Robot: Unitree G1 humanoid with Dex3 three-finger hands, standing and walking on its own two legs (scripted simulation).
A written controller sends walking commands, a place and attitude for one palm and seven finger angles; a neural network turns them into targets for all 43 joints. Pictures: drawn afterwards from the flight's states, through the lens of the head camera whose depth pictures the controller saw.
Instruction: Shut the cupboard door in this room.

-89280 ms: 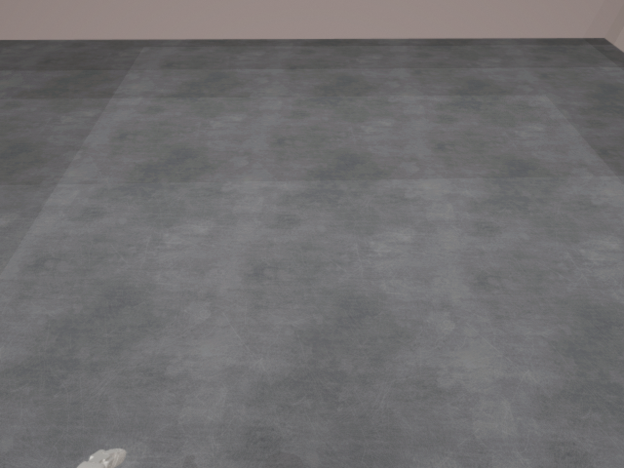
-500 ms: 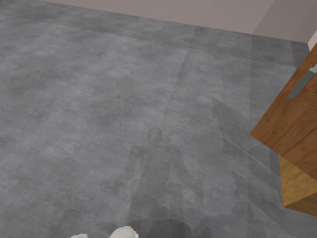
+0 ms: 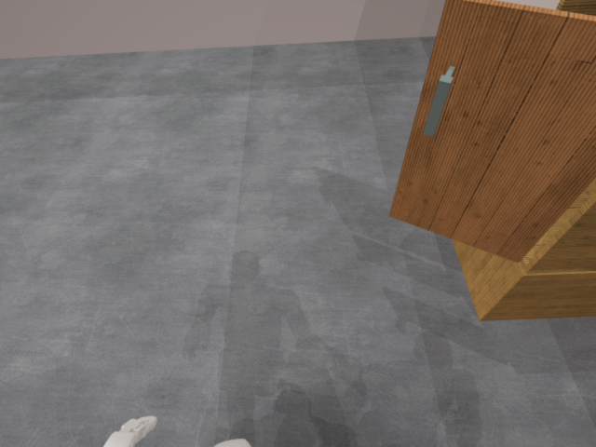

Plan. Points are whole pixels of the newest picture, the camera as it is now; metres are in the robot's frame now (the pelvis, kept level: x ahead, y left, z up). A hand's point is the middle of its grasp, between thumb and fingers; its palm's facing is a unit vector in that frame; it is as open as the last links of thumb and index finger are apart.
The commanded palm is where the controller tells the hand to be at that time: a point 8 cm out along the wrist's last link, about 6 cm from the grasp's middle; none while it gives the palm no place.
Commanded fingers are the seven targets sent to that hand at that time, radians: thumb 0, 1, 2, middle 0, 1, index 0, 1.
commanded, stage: turn to face it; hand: left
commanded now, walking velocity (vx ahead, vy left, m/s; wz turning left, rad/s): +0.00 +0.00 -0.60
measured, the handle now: (439, 101) +0.71 -0.24 +0.04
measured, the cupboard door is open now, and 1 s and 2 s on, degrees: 61 61 61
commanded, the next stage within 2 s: take the last steps up to it in 0.68 s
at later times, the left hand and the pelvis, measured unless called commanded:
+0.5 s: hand (181, 421) +0.17 +0.20 -0.15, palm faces -0.23 -0.95 -0.22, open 7.4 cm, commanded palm none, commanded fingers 0.00 0.90 0.90 -0.20 -0.30 -0.20 -0.30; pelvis +0.03 +0.02 +0.02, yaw -15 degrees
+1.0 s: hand (227, 416) +0.18 +0.14 -0.17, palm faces -0.38 -0.91 -0.17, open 7.4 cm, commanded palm none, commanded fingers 0.00 0.90 0.90 -0.20 -0.30 -0.20 -0.30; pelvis +0.06 -0.01 +0.01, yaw -24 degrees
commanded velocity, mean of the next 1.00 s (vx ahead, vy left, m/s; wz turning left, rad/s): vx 0.07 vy -0.03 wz -0.36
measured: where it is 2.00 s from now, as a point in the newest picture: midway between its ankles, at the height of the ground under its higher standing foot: outside the picture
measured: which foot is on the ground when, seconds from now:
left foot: up 0.00-0.30, down 0.32-0.66, up 0.68-0.96, down 0.98-1.00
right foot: down 0.00-0.32, up 0.34-0.64, down 0.66-0.98, up 1.00-1.00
